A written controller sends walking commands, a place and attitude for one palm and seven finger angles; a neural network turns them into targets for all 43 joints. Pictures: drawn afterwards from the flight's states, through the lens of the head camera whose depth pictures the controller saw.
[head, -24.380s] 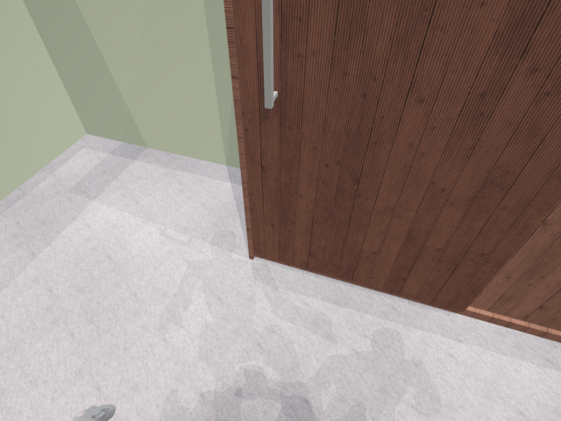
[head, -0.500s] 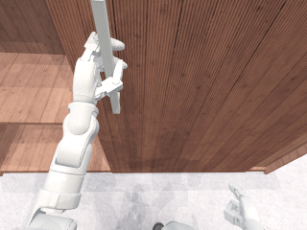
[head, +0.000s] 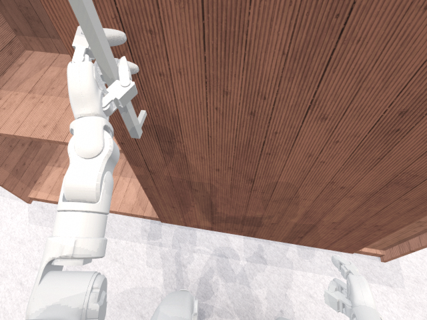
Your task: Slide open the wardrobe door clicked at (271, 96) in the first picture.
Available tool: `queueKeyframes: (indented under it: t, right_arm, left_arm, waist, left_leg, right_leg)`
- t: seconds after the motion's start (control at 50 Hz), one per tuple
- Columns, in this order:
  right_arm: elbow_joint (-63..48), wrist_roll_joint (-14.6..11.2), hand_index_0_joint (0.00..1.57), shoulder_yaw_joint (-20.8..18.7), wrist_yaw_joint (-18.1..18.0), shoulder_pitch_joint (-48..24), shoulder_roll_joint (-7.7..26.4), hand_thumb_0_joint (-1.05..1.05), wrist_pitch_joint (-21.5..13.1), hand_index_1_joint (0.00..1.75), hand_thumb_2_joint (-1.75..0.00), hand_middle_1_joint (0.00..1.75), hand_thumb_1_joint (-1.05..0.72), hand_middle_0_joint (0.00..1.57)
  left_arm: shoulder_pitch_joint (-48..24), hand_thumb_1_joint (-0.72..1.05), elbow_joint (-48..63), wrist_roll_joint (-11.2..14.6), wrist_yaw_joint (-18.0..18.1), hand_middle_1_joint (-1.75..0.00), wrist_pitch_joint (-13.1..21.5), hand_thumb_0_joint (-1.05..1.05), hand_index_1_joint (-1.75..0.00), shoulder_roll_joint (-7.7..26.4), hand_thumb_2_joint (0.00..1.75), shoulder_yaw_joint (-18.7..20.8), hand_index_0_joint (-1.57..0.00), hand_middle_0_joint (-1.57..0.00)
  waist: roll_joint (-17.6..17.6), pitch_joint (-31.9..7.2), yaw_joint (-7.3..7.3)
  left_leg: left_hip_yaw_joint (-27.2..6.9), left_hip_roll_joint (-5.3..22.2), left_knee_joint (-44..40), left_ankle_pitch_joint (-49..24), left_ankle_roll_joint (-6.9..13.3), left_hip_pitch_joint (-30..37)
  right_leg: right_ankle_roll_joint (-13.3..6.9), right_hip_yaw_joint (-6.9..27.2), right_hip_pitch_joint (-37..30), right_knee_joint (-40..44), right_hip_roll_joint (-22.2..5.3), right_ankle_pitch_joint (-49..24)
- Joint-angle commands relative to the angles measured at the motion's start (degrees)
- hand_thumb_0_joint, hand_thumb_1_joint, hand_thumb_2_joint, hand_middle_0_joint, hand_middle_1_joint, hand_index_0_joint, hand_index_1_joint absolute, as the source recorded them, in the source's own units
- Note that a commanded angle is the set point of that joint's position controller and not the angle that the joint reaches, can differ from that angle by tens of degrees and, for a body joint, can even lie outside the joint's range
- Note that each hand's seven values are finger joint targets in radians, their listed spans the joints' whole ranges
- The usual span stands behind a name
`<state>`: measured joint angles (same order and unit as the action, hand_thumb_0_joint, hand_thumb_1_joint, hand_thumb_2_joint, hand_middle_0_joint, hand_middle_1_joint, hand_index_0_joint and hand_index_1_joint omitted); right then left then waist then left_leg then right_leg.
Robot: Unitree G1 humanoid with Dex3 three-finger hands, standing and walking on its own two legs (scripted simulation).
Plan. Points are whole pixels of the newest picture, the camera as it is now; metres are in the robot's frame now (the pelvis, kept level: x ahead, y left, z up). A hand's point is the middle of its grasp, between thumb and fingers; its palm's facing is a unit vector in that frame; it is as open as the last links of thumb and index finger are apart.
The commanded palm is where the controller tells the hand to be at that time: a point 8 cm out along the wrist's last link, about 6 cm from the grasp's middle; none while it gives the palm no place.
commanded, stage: step sideways, sliding the door along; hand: left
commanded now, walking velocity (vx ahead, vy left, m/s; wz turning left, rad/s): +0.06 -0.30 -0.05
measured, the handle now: (118, 69) +0.45 +0.22 +0.19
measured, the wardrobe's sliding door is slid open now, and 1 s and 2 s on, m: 0.69 0.69 0.69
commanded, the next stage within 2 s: stop walking and hold the door there in 0.12 s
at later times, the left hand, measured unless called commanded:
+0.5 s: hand (126, 85) +0.42 +0.20 +0.19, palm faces +0.49 -0.82 -0.30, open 6.0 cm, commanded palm +0.37 +0.23 +0.16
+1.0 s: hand (126, 86) +0.41 +0.19 +0.19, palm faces +0.36 -0.92 -0.17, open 5.8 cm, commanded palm +0.37 +0.23 +0.16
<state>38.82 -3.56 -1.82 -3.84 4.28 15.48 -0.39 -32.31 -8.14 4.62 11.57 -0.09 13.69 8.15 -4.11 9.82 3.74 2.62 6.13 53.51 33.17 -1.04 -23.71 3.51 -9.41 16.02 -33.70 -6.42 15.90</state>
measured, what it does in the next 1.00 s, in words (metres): steps on the spot: left foot, then right foot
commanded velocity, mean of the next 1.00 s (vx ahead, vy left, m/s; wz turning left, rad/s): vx -0.05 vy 0.03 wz -0.02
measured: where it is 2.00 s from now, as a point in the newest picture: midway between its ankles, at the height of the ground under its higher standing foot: outside the picture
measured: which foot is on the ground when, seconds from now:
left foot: up 0.00-0.02, down 0.04-0.44, up 0.46-0.78, down 0.80-1.00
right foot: down 0.00-0.04, up 0.06-0.42, down 0.44-0.82, up 0.84-1.00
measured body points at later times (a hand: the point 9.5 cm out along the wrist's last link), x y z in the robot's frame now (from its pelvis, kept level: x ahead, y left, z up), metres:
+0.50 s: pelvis +0.05 -0.11 +0.00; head +0.10 -0.13 +0.44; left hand +0.38 +0.24 +0.20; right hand +0.27 -0.32 -0.09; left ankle +0.01 +0.06 -0.70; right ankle +0.11 -0.23 -0.72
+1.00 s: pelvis -0.01 -0.06 +0.02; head -0.01 -0.03 +0.47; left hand +0.38 +0.24 +0.20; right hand +0.05 -0.33 -0.08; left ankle +0.03 +0.03 -0.72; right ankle -0.02 -0.20 -0.70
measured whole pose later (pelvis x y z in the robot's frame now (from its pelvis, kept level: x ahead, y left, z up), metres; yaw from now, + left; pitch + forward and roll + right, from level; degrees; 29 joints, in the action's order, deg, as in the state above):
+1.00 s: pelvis -0.01 -0.06 +0.02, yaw -7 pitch -1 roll -3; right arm 39.4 -2.5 0.6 -4.6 17.4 13.5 -3.3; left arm -25.7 -27.0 1.5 6.8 5.1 28.3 20.7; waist 0.1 1.1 -2.2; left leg 5.9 4.6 30.6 13.7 1.9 -15.6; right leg 1.2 -3.3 17.8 -38.9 0.1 20.8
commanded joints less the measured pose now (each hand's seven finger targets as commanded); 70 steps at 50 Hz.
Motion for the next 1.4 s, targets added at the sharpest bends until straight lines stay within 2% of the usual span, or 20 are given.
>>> queueKeyframes:
  t: [0.0,0.02,0.04,0.06,0.2,0.22,0.24,0.32,0.38,0.42,0.44,0.48,0.74,0.8,0.86,0.98,1.08,1.14,1.28,1.38]
  right_arm:
    - [-8.4,0.7,0.20,-1.4,-0.1,-1.9,3.8,0.00,-1.7,0.30,-0.90,0.30,-0.90,0.20]
    - [-10.1,1.2,0.20,-2.6,0.6,-1.4,6.1,0.00,-1.9,0.30,-0.90,0.30,-0.90,0.20]
    - [-10.3,0.5,0.20,-2.3,2.2,-2.1,5.4,0.00,-2.5,0.30,-0.90,0.30,-0.90,0.20]
    - [-10.8,0.2,0.20,-2.6,3.6,-3.9,5.7,0.00,-2.6,0.30,-0.90,0.30,-0.90,0.20]
    - [-11.8,1.0,0.20,-3.4,5.3,-1.2,5.4,0.00,-3.2,0.30,-0.90,0.30,-0.90,0.20]
    - [-7.5,1.5,0.20,-4.1,3.4,2.4,7.5,0.00,-1.4,0.30,-0.90,0.30,-0.90,0.20]
    - [-10.5,2.0,0.20,-3.3,3.4,2.4,5.8,0.00,-0.5,0.30,-0.90,0.30,-0.90,0.20]
    - [-12.4,0.7,0.20,-1.2,2.6,0.3,4.3,0.00,-3.7,0.30,-0.90,0.30,-0.90,0.20]
    - [-12.2,-0.1,0.20,-0.5,2.3,0.3,4.9,0.00,-5.0,0.30,-0.90,0.30,-0.90,0.20]
    - [-12.6,0.1,0.20,0.3,1.0,0.0,2.2,0.00,-4.3,0.30,-0.90,0.30,-0.90,0.20]
    - [-12.4,0.8,0.20,0.4,0.2,-0.4,2.9,0.00,-4.3,0.30,-0.90,0.30,-0.90,0.20]
    - [-9.4,0.8,0.20,0.6,-0.2,2.0,4.8,0.00,-4.3,0.30,-0.90,0.30,-0.90,0.20]
    - [-6.4,1.2,0.20,-0.4,-1.0,2.6,7.3,0.00,-4.0,0.30,-0.90,0.30,-0.90,0.20]
    - [-8.6,0.7,0.20,-1.5,-1.2,2.3,10.6,0.00,-3.9,0.30,-0.90,0.30,-0.90,0.20]
    - [-7.8,1.6,0.20,-1.0,-1.3,4.6,8.6,0.00,-4.8,0.30,-0.90,0.30,-0.90,0.20]
    - [-6.3,1.6,0.20,-0.4,-1.3,7.6,9.5,0.00,-6.4,0.30,-0.90,0.30,-0.90,0.20]
    - [-6.2,2.1,0.20,0.2,-1.9,8.1,8.8,0.00,-5.9,0.30,-0.90,0.30,-0.90,0.20]
    - [-6.2,1.1,0.20,0.0,-2.5,7.8,9.1,0.00,-5.2,0.30,-0.90,0.30,-0.90,0.20]
    - [-5.1,1.3,0.20,0.6,-3.0,7.9,9.9,0.00,-4.9,0.30,-0.90,0.30,-0.90,0.20]
    - [-4.2,1.2,0.20,-0.1,-3.0,10.3,10.5,0.00,-4.8,0.30,-0.90,0.30,-0.90,0.20]
  left_arm:
    - [-27.6,0.90,26.5,0.0,-6.0,-1.40,9.9,0.00,-1.40,-4.5,0.90,-17.4,-0.45,-0.45]
    - [-28.3,0.90,28.5,0.6,-6.9,-1.40,10.6,0.00,-1.40,-7.5,0.90,-19.5,-0.45,-0.45]
    - [-30.4,0.90,26.6,0.1,-7.2,-1.40,10.6,0.00,-1.40,-6.7,0.90,-18.6,-0.45,-0.45]
    - [-32.0,0.90,26.3,-0.4,-7.9,-1.40,10.6,0.00,-1.40,-6.5,0.90,-18.3,-0.45,-0.45]
    - [-27.2,0.90,28.0,-1.6,-9.3,-1.40,7.9,0.00,-1.40,-2.9,0.90,-15.7,-0.45,-0.45]
    - [-11.9,0.90,6.1,-3.7,-6.0,-1.40,7.2,0.00,-1.40,29.3,0.90,17.2,-0.45,-0.45]
    - [-11.6,0.90,12.1,-2.6,-7.3,-1.40,7.1,0.00,-1.40,18.9,0.90,6.5,-0.45,-0.45]
    - [-11.5,0.90,14.8,-1.3,-7.8,-1.40,7.7,0.00,-1.40,17.0,0.90,4.4,-0.45,-0.45]
    - [-6.1,0.90,10.5,-1.8,-6.7,-1.40,8.5,0.00,-1.40,24.3,0.90,12.0,-0.45,-0.45]
    - [-2.0,0.90,5.2,-3.1,-5.7,-1.40,8.8,0.00,-1.40,33.1,0.90,18.7,-0.45,-0.45]
    - [0.4,0.90,2.1,-2.8,-5.5,-1.40,7.5,0.00,-1.40,35.0,0.90,22.5,-0.45,-0.45]
    - [0.8,0.90,-2.3,-2.7,-5.0,-1.40,7.4,0.00,-1.40,38.7,0.90,27.5,-0.45,-0.45]
    - [-7.3,0.90,-1.6,-3.4,-3.4,-1.40,11.5,0.00,-1.40,31.8,0.90,20.1,-0.45,-0.45]
    - [-11.1,0.90,1.6,-2.7,-3.5,-1.40,12.8,0.00,-1.40,31.1,0.90,18.2,-0.45,-0.45]
    - [-13.2,0.90,-2.4,-4.4,-3.9,-1.40,11.9,0.00,-1.40,30.7,0.90,16.7,-0.45,-0.45]
    - [-13.6,0.90,-7.0,-3.6,-4.9,-1.40,9.9,0.00,-1.40,29.1,0.90,14.0,-0.45,-0.45]
    - [-15.7,0.90,-12.2,-4.2,-4.9,-1.40,10.1,0.00,-1.40,34.0,0.90,16.8,-0.45,-0.45]
    - [-17.7,0.90,-15.4,-3.3,-4.9,-1.40,8.9,0.00,-1.40,34.1,0.90,16.8,-0.45,-0.45]
    - [-24.2,0.90,-26.1,-3.5,-5.0,-1.40,8.2,0.00,-1.40,30.3,0.90,11.5,-0.45,-0.45]
    - [-26.9,0.90,-31.4,-3.9,-5.3,-1.40,9.0,0.00,-1.40,31.8,0.90,11.3,-0.45,-0.45]
  waist:
    - [5.3,-28.2,-8.64]
    - [-11.1,-30.3,-7.16]
    - [-5.4,-33.5,-5.98]
    - [-0.3,-32.7,-5.78]
    - [-11.9,-27.4,-5.49]
    - [-13.9,-29.6,-3.94]
    - [-14.0,-29.8,-3.92]
    - [-21.6,-25.7,-5.38]
    - [-11.2,-25.7,-3.24]
    - [14.2,-29.0,-2.93]
    - [18.5,-27.7,-2.41]
    - [18.8,-24.7,-3.11]
    - [7.3,-26.0,-4.36]
    - [-16.5,-20.3,-2.66]
    - [-13.6,-17.9,-3.64]
    - [-10.4,-22.7,-4.32]
    - [-2.0,-27.2,-5.53]
    - [3.7,-30.2,-4.91]
    - [-6.2,-21.2,-4.66]
    - [-2.8,-22.3,-5.00]
  left_leg:
    - [-2.7,5.4,-30.5,-37.4,2.4,27.7]
    - [-25.0,23.1,-29.2,-67.9,8.9,41.4]
    - [-29.4,28.2,-27.6,-71.1,12.1,42.7]
    - [-24.0,27.5,-27.5,-60.3,12.6,37.6]
    - [0.1,15.1,-26.4,-65.6,5.4,34.6]
    - [1.1,14.6,-26.3,-70.0,5.7,36.7]
    - [-0.5,14.4,-24.2,-70.3,6.9,36.9]
    - [5.8,12.1,-24.6,-66.4,4.5,33.1]
    - [7.1,8.9,-13.8,-51.1,1.8,25.1]
    - [6.3,-1.8,3.9,-6.2,-0.1,3.1]
    - [-0.9,-4.5,11.3,6.3,-0.1,-1.4]
    - [-3.9,-3.2,15.2,1.5,-1.2,-2.2]
    - [1.9,-5.6,-26.2,-19.0,0.2,16.0]
    - [-15.4,12.9,-37.8,-28.4,7.9,10.1]
    - [-13.6,12.5,-36.5,-33.5,9.7,5.7]
    - [-7.3,8.5,-28.7,-45.9,6.0,18.7]
    - [-2.3,3.8,-24.2,-39.8,1.5,14.2]
    - [-2.9,4.5,-24.1,-38.6,2.0,16.4]
    - [-9.6,8.9,-41.1,-2.6,4.4,6.9]
    - [-4.0,5.0,-35.9,-7.9,2.8,8.3]
  right_leg:
    - [-5.2,2.0,1.3,-15.9,-2.1,-24.0]
    - [-2.1,4.4,21.4,-27.6,4.7,13.1]
    - [-3.7,12.1,21.1,-35.7,2.7,17.0]
    - [-4.0,14.0,19.9,-38.2,1.5,13.4]
    - [-1.3,5.7,20.2,-30.8,4.3,2.4]
    - [-0.2,4.2,21.4,-29.9,5.9,2.8]
    - [-0.5,3.9,19.7,-24.7,6.6,3.2]
    - [-0.8,-0.2,10.4,-7.8,8.6,-0.1]
    - [-1.1,-0.1,-6.0,9.2,8.1,-15.8]
    - [-7.3,19.1,-23.8,5.2,-9.7,-61.5]
    - [-8.8,25.2,-19.7,7.1,-16.2,-67.9]
    - [-8.7,25.5,-14.1,10.3,-15.8,-53.7]
    - [-7.4,13.3,-4.0,11.1,-7.8,-10.6]
    - [-2.5,4.9,0.8,-4.6,4.9,8.2]
    - [-3.2,8.9,2.5,-17.4,5.4,8.3]
    - [-2.5,5.2,-2.0,5.3,6.7,2.4]
    - [-4.5,10.0,-10.9,7.1,-1.0,-27.2]
    - [-4.0,10.3,-8.7,6.1,0.2,-21.5]
    - [-3.9,6.9,-4.8,2.7,5.0,6.4]
    - [-4.8,8.2,-6.7,9.6,2.9,4.2]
